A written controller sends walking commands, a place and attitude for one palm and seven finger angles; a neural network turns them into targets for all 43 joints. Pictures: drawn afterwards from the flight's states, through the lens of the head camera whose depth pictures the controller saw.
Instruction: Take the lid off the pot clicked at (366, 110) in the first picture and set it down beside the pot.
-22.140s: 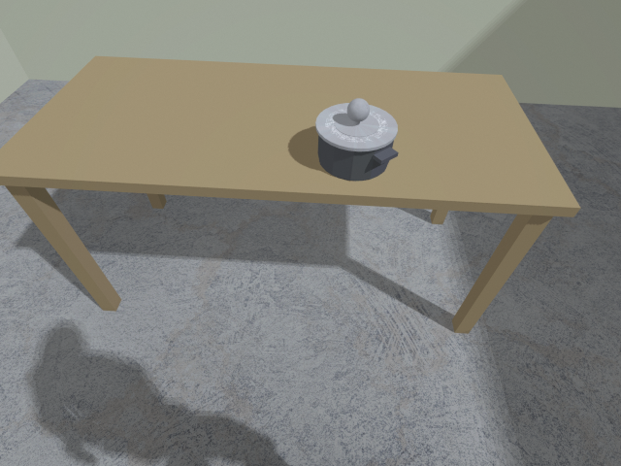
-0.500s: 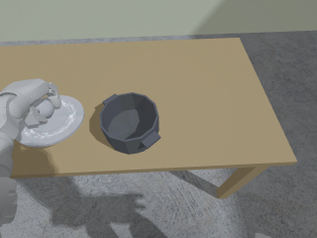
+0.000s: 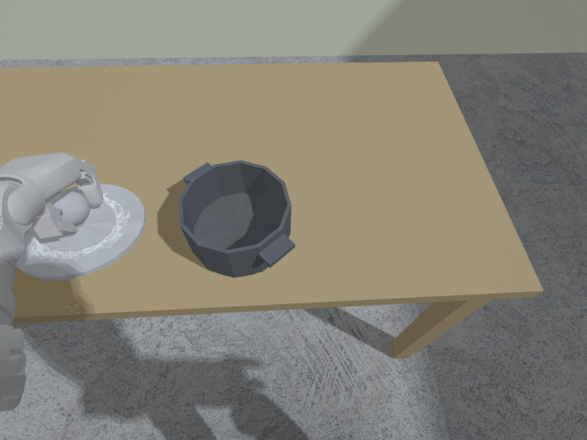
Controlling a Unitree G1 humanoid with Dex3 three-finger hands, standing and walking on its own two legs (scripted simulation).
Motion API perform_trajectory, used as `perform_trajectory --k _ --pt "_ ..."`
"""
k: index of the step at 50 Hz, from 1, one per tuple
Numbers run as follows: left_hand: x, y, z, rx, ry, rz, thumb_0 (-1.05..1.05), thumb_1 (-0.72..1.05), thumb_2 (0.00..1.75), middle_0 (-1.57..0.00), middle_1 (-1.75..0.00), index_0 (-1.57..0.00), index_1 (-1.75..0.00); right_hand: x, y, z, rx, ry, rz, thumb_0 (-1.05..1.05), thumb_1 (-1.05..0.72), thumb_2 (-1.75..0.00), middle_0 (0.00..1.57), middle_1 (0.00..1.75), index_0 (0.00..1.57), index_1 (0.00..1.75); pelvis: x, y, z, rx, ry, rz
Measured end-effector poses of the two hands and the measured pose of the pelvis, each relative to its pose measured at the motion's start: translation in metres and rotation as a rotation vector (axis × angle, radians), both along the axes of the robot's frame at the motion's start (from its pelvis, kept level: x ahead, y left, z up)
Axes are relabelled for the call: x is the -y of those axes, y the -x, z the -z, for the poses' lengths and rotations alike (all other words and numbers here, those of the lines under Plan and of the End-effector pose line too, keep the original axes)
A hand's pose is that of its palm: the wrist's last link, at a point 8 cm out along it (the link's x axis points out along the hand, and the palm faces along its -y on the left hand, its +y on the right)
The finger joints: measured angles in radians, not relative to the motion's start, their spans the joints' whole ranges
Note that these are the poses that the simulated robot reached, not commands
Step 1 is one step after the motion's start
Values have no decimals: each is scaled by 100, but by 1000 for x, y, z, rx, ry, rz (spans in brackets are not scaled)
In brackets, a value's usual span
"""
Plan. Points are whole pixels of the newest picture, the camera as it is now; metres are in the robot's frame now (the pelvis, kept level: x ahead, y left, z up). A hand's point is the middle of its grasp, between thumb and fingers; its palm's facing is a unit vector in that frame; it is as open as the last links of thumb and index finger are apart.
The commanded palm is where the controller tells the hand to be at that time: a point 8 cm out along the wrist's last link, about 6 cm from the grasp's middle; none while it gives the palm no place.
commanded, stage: lower the lid onto the table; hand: left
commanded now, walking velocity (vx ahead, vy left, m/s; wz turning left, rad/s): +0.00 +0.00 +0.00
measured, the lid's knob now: (70, 208) +0.43 +0.33 +0.02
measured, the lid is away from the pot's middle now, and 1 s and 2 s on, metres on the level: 0.24 0.24 0.24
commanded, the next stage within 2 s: open the fingers wide in 1.04 s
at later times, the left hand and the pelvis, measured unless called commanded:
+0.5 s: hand (76, 218) +0.42 +0.32 +0.01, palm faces -0.49 -0.07 -0.87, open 7.9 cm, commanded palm +0.46 +0.32 +0.07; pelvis -0.01 +0.01 -0.01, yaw -1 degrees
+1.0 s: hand (82, 222) +0.43 +0.32 -0.01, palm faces -0.51 -0.08 -0.85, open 7.8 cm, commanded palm +0.47 +0.32 +0.04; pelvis -0.01 +0.01 -0.02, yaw -1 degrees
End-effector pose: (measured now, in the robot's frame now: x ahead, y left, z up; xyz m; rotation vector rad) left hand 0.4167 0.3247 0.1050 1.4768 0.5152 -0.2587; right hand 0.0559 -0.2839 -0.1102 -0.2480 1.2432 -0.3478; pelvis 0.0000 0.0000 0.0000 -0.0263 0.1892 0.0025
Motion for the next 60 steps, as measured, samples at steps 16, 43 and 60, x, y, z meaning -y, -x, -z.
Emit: perform_trajectory --k 16,43,60 --pt "7 -7 20 -10 -6 28 0 18 80 -66 -91 -67 -91 -10 30 7 -61 -11 40 1 -91 -90 20 30 20 30 -7 5 5 -31 2 12" --pt "4 -22 56 -31 -8 11 1 17 80 -66 -92 -68 -92 -5 60 12 -143 22 82 1 -90 -90 20 30 20 30 -7 7 18 -101 11 21" --pt "-3 -21 67 -34 -6 3 2 16 77 -69 -95 -70 -96 -6 66 21 -157 21 90 1 -90 -90 20 30 20 30 -7 13 29 -140 18 26"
